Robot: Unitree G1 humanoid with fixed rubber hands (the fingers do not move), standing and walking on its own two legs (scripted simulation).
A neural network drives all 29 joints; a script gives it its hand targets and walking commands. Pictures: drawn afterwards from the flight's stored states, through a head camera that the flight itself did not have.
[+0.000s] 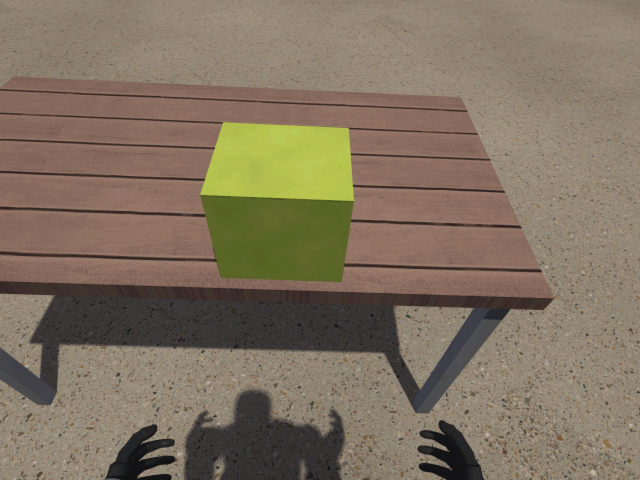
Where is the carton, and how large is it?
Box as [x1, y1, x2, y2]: [200, 122, 353, 281]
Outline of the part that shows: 223,122 200,194 221,277 341,281 353,203 348,128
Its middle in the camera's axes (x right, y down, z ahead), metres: -0.06 -0.07 +0.65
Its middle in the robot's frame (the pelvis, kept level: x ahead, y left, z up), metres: +0.55 +0.07 +0.02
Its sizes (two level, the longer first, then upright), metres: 0.207 0.178 0.189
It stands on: a table, 0.70 m high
